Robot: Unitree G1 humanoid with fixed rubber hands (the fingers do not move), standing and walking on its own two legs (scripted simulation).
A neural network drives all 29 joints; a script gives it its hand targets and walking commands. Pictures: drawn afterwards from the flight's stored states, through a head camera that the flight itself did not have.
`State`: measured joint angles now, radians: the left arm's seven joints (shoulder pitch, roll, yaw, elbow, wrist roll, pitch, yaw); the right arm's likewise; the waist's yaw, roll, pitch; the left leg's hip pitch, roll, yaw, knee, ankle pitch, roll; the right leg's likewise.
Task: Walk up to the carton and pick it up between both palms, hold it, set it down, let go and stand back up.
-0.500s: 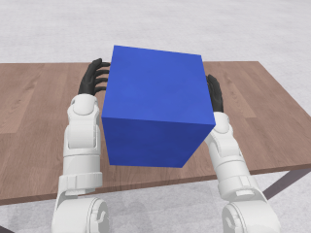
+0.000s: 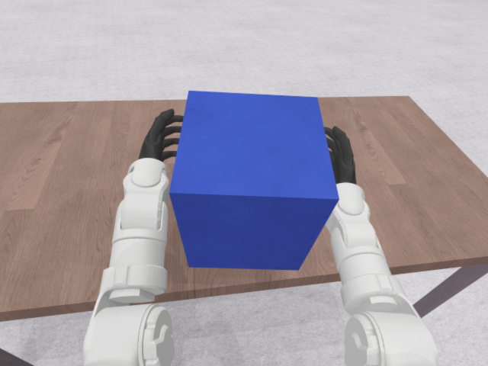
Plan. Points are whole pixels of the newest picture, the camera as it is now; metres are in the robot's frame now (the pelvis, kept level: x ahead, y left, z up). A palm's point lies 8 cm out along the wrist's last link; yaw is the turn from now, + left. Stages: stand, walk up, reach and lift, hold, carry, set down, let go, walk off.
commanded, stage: set down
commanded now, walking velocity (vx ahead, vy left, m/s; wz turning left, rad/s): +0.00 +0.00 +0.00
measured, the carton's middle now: (248, 188) +0.39 -0.03 +0.09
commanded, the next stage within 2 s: none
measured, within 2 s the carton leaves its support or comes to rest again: rests again in 1.88 s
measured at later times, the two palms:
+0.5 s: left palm (156, 166) +0.42 +0.13 +0.11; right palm (326, 178) +0.39 -0.17 +0.10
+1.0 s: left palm (165, 166) +0.43 +0.11 +0.11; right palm (334, 188) +0.38 -0.18 +0.09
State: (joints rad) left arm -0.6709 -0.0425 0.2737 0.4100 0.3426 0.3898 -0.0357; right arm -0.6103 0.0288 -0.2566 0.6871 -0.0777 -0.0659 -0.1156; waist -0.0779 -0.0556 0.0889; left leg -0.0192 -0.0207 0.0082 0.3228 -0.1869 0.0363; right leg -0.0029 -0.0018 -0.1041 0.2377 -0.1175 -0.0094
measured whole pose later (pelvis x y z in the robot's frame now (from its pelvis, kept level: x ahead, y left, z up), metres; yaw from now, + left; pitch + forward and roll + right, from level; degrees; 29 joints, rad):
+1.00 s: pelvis +0.01 +0.00 +0.00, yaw -1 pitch +0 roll -1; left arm -0.77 -0.03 0.39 0.81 0.33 0.09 -0.05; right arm -0.62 0.10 -0.46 0.75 -0.27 -0.12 -0.08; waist -0.05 -0.01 0.02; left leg -0.13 -0.02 0.04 0.29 -0.17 0.04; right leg -0.14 -0.01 -0.08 0.25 -0.12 -0.01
